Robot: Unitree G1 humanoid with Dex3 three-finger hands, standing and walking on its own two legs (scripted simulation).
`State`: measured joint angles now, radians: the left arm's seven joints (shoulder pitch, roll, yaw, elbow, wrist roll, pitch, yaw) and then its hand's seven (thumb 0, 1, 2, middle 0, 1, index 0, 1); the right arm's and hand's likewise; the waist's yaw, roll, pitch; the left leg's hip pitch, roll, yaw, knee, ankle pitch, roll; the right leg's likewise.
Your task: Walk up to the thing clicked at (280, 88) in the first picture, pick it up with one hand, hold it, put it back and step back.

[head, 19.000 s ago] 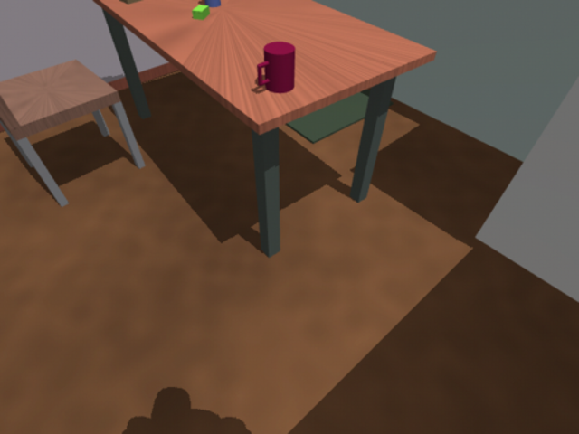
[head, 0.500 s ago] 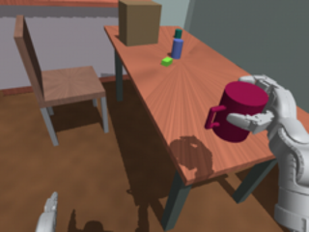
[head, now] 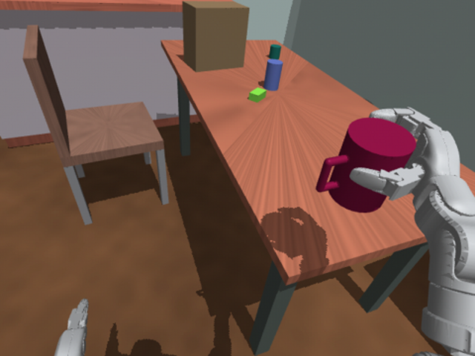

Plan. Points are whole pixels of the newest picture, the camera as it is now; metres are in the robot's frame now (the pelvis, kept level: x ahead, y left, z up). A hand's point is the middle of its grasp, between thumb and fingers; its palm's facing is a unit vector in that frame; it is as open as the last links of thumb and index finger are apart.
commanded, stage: hold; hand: right
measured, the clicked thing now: (357, 168) +0.33 -0.15 +0.24
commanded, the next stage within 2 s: crouch in 0.14 s
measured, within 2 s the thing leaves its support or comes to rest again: neither
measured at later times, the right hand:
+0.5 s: hand (379, 165) +0.34 -0.19 +0.24, palm faces +0.22 +0.98 -0.01, open 11.7 cm
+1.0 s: hand (361, 167) +0.41 -0.21 +0.18, palm faces +0.24 +0.97 +0.00, open 11.7 cm
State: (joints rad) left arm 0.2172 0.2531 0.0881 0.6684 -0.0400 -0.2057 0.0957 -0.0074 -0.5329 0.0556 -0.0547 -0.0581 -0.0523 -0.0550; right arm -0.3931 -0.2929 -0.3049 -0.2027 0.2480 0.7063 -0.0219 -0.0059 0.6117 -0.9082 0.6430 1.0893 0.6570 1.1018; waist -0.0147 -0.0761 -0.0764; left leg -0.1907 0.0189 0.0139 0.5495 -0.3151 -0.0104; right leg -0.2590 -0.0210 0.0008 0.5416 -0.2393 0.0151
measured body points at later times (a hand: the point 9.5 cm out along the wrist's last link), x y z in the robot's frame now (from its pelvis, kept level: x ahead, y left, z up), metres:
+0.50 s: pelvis -0.01 +0.00 +0.00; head -0.04 +0.03 +0.45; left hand +0.16 +0.27 -0.08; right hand +0.32 -0.24 +0.24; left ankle -0.01 +0.12 -0.73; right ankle +0.03 -0.13 -0.73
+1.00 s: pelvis -0.01 +0.00 +0.00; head -0.01 +0.01 +0.45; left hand +0.15 +0.26 -0.08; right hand +0.39 -0.26 +0.18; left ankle -0.01 +0.12 -0.73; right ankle +0.03 -0.13 -0.73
